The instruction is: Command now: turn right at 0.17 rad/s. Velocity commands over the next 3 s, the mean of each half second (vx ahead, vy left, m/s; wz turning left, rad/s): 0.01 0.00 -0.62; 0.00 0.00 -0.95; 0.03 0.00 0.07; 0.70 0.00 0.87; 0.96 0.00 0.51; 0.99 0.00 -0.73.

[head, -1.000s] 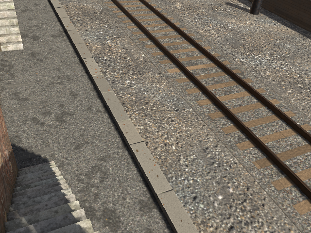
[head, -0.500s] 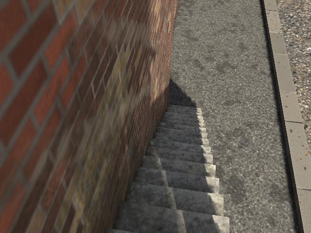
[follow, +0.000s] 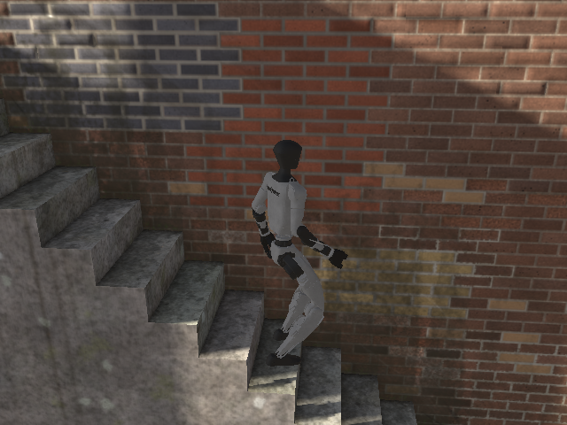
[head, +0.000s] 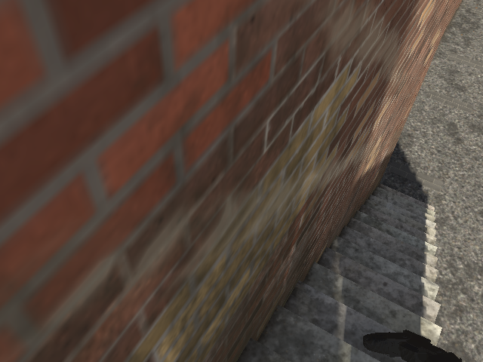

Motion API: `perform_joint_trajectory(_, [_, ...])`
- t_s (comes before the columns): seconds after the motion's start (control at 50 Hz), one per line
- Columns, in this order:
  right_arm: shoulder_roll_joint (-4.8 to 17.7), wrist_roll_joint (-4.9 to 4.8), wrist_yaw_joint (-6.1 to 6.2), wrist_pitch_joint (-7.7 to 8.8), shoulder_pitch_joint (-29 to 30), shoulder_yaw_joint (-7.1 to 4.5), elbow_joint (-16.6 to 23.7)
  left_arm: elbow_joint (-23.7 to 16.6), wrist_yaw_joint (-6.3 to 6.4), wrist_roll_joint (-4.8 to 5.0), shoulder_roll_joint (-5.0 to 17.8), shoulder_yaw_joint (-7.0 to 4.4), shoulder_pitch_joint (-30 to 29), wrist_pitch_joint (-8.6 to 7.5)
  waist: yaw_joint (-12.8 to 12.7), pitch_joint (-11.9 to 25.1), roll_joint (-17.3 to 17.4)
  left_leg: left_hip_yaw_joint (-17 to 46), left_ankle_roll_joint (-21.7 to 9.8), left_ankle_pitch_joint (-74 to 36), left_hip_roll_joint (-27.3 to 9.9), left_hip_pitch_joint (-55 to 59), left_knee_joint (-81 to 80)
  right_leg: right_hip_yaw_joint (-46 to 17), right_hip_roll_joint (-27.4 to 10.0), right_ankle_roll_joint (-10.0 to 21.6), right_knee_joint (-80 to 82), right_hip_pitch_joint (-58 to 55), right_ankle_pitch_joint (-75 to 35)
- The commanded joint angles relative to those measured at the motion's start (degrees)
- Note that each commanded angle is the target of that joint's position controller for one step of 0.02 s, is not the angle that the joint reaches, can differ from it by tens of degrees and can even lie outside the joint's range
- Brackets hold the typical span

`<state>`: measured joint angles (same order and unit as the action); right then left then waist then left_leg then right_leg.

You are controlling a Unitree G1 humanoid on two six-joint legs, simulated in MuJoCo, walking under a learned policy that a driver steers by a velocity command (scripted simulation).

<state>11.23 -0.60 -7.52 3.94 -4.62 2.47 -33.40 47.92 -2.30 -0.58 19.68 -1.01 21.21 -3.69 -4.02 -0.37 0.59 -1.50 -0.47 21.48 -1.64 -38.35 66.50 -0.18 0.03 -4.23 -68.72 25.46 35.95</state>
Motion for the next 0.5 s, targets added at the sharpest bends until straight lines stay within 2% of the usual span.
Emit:
perform_joint_trajectory(0.02, [10.7, 2.90, -0.26, 4.54, -26.0, -4.92, -3.7, -12.7, -1.21, 3.51, 5.8, -2.06, -2.8, -1.58, 10.4, 25.9, 9.2, 28.5, -19.9, -108.3, -20.4, 52.3, -18.0, -12.8, 6.3, -8.3, -34.9, 27.7, 8.4])
perform_joint_trajectory(0.04, [7.9, 2.35, -0.67, 5.61, -18.7, -3.53, -1.8, -15.2, 0.30, 4.37, 5.3, -1.24, -6.6, -1.81, 8.4, 20.6, 3.2, 26.7, -19.2, -86.7, -19.1, 42.4, -14.8, -16.3, 3.3, -9.0, -32.6, 29.0, 5.4])
perform_joint_trajectory(0.06, [4.3, 1.73, -0.10, 6.17, -7.8, -1.73, -0.8, -14.6, 0.18, 2.87, 2.1, 0.52, -4.8, -1.86, 4.2, 18.2, 1.8, 26.7, -16.7, -67.6, -17.6, 38.0, -12.4, -16.4, -0.1, -8.8, -27.2, 34.6, 0.9])
perform_joint_trajectory(0.08, [3.1, 1.84, 1.36, 5.91, -1.3, -0.77, -1.4, -13.0, 0.58, 1.35, 0.1, 2.24, -5.0, -1.68, 2.2, 15.4, -0.6, 23.7, -14.6, -58.8, -15.9, 29.0, -10.4, -14.6, -2.5, -8.0, -22.3, 34.2, -4.7])
perform_joint_trajectory(0.1, [4.6, 2.59, 2.41, 5.35, 1.7, -1.33, -1.3, -12.4, -0.59, 1.84, -2.6, 3.54, -3.0, -1.03, -0.2, 13.3, -2.9, 18.1, -12.4, -48.0, -15.2, 14.0, -18.0, -10.4, -4.3, -6.4, -22.0, 21.6, -14.9])
perform_joint_trajectory(0.12, [7.5, 3.45, 2.72, 5.34, 4.1, -1.80, -1.2, -10.3, -1.14, 1.59, -3.2, 3.30, 1.8, -0.40, -2.9, 7.7, 2.1, 15.8, -13.4, -41.1, -15.2, 0.6, -21.4, -8.0, -3.1, -5.8, -24.9, 14.7, -20.3])
perform_joint_trajectory(0.14, [7.3, 3.08, 3.73, 5.93, 2.1, -1.81, -2.4, -7.9, -2.22, -0.69, -1.5, 2.37, 6.3, 0.02, -3.2, 5.8, 4.1, 8.5, -12.6, -35.3, -10.7, -3.0, -18.8, -5.0, -1.7, -4.4, -22.1, 12.4, -29.6])
perform_joint_trajectory(0.16, [8.4, 2.97, 4.24, 6.48, -0.2, -2.04, -3.5, -7.9, -2.42, -2.00, 0.4, 1.09, 5.7, -0.04, -2.8, 6.4, 6.3, 3.8, -11.6, -37.6, -10.9, -1.5, -17.9, -1.9, -0.6, -3.6, -21.9, 11.4, -28.9])
perform_joint_trajectory(0.18, [9.7, 3.71, 4.99, 7.35, -2.9, -2.69, -3.8, -10.2, -2.17, -2.29, 1.5, 0.62, 2.2, -0.49, -0.6, 8.5, 6.5, 3.8, -12.3, -41.9, -13.0, 4.6, -16.2, -0.3, -0.2, -3.5, -22.2, 14.8, -25.7])
perform_joint_trajectory(0.2, [8.8, 5.31, 6.97, 8.01, -11.4, -3.26, -5.4, -13.1, -0.69, -2.30, 2.0, 0.39, -2.7, -0.76, 5.6, 9.4, 8.8, 8.4, -12.8, -31.3, -16.6, 16.8, -11.8, -6.1, -2.2, -3.5, -20.3, 26.0, -28.1])
perform_joint_trajectory(0.22, [7.1, 5.62, 7.97, 8.18, -12.8, -3.08, -4.3, -15.7, 0.23, -1.69, 1.2, 0.72, -7.9, -1.08, 8.6, 9.9, 8.8, 10.2, -12.6, -28.1, -17.6, 22.7, -10.3, -8.4, -4.0, -3.3, -16.4, 30.9, -28.4])
perform_joint_trajectory(0.24, [7.3, 5.89, 8.42, 8.18, -13.1, -3.28, -4.1, -17.2, 0.26, -1.04, -0.1, 1.06, -10.7, -1.28, 9.6, 9.1, 7.9, 11.5, -13.0, -29.1, -18.9, 24.4, -9.4, -8.1, -4.7, -3.3, -14.4, 33.0, -27.8])
perform_joint_trajectory(0.26, [8.2, 5.97, 8.56, 8.07, -13.1, -3.78, -4.0, -17.9, 0.03, -0.85, -1.0, 1.13, -11.2, -1.24, 9.6, 8.5, 7.1, 11.6, -13.2, -30.8, -20.0, 23.1, -9.6, -7.1, -5.1, -3.3, -14.0, 32.2, -27.2])
perform_joint_trajectory(0.28, [8.4, 6.10, 8.61, 7.63, -14.3, -3.72, -4.4, -17.2, -0.03, -2.32, -1.2, 0.92, -10.8, -0.87, 9.0, 5.4, 5.1, 11.9, -12.1, -25.1, -20.1, 21.8, -9.6, -5.8, -5.5, -2.0, -10.8, 32.9, -31.5])
perform_joint_trajectory(0.3, [9.4, 6.50, 8.83, 6.88, -14.8, -4.20, -4.7, -16.5, -0.31, -2.84, -2.0, 0.88, -10.2, -0.58, 9.0, 4.7, 4.8, 11.6, -12.1, -20.2, -21.6, 21.0, -11.2, -4.3, -5.9, -1.5, -6.8, 33.0, -35.0])
perform_joint_trajectory(0.32, [11.3, 6.69, 8.52, 6.44, -14.9, -4.71, -4.5, -16.9, -0.27, -3.05, -1.6, 0.52, -11.1, -0.35, 9.1, 4.1, 6.0, 12.6, -13.1, -21.1, -23.8, 20.1, -12.2, -2.7, -5.2, -1.3, -7.9, 32.3, -33.2])
perform_joint_trajectory(0.34, [9.2, 7.02, 8.55, 5.27, -14.9, -3.86, -5.3, -15.3, -0.80, -3.10, -0.8, 0.15, -11.1, 0.78, 8.8, 1.4, 2.3, 14.1, -11.2, -0.9, -25.0, 16.3, -14.9, -3.6, -7.4, -1.3, 4.2, 32.7, -45.4])
perform_joint_trajectory(0.36, [9.3, 6.90, 8.21, 4.56, -13.1, -3.55, -3.8, -12.9, -0.48, -3.64, 0.1, -0.77, -9.1, 1.95, 8.0, -4.3, 4.0, 15.4, -8.8, 18.3, -24.6, 10.1, -14.5, -2.5, -8.0, -0.3, 13.3, 30.9, -57.8])
perform_joint_trajectory(0.38, [10.5, 6.25, 6.97, 4.74, -10.4, -3.95, -3.3, -11.3, 0.04, -4.57, 1.2, -1.87, -8.4, 3.18, 7.3, -4.8, 5.2, 15.0, -8.4, 26.7, -25.4, 3.2, -19.4, 1.9, -6.8, 0.3, 14.0, 23.3, -52.9])
perform_joint_trajectory(0.4, [11.5, 6.35, 6.01, 4.41, -7.3, -4.40, -2.5, -10.3, 0.15, -3.46, 1.0, -2.55, -7.9, 3.83, 6.2, -4.7, 6.0, 11.2, -7.1, 28.7, -24.9, -2.3, -21.8, 4.4, -5.6, 0.5, 15.1, 13.9, -48.5])
perform_joint_trajectory(0.42, [12.2, 6.81, 5.33, 4.26, -5.3, -4.71, -1.9, -9.6, 0.54, -3.19, 1.1, -3.18, -8.4, 3.92, 5.6, -5.4, 7.9, 8.9, -5.4, 30.3, -25.8, -3.2, -22.3, 4.0, -5.7, 0.7, 16.6, 11.7, -48.7])
perform_joint_trajectory(0.44, [12.0, 7.31, 5.31, 3.55, -6.3, -4.94, -2.5, -9.6, 0.52, -3.53, 1.1, -3.54, -9.1, 3.87, 6.5, -6.7, 6.1, 7.9, -4.5, 33.7, -26.8, -2.5, -20.9, 3.9, -6.3, 1.8, 20.1, 9.8, -47.4])
perform_joint_trajectory(0.46, [11.1, 5.86, 5.72, 2.81, -6.6, -4.79, -1.4, -8.2, 0.53, -3.90, 0.2, -3.34, -8.3, 3.31, 7.4, -7.3, 7.2, 6.2, -3.8, 36.8, -27.0, 2.9, -18.0, 5.7, -5.7, 3.0, 29.8, 9.7, -46.4])
perform_joint_trajectory(0.48, [11.4, 6.52, 5.64, 2.02, -6.3, -4.98, -1.9, -6.9, 0.52, -3.87, 1.1, -3.84, -7.7, 2.95, 6.9, -7.8, 6.9, 5.5, -3.3, 35.4, -27.0, 4.9, -16.5, 6.5, -5.8, 3.7, 33.2, 6.7, -45.2])
perform_joint_trajectory(0.5, [11.7, 7.76, 5.33, 0.53, -5.8, -5.02, -4.2, -5.1, 1.06, -4.71, 1.7, -4.26, -5.2, 2.93, 4.9, -6.7, 5.5, 4.0, -1.3, 33.9, -27.6, 8.7, -8.7, 4.5, -8.0, 5.3, 41.5, 1.7, -49.2])
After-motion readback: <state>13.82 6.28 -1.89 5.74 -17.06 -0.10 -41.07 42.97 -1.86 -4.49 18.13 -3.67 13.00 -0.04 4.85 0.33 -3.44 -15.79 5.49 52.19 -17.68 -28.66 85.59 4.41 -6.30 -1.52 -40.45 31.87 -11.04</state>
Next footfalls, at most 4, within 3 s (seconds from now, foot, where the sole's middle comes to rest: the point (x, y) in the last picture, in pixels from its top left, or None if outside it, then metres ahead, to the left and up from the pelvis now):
0.54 right None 0.15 -0.22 -0.90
1.40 left None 0.20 -0.06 -0.90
1.82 right None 0.12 -0.29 -0.90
2.22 left None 0.48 -0.15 -1.09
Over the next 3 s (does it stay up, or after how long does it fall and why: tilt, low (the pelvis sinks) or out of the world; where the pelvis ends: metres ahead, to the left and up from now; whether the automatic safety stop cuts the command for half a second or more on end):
stays up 0.82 -0.39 -0.66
